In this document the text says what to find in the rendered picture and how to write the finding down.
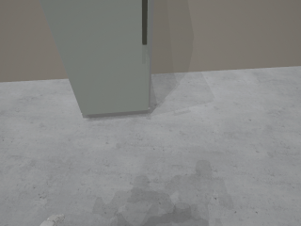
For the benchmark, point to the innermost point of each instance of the fridge door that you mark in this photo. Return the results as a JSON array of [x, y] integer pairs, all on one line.
[[100, 44]]

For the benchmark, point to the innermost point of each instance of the robot left hand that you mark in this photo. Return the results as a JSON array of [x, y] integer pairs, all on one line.
[[53, 220]]

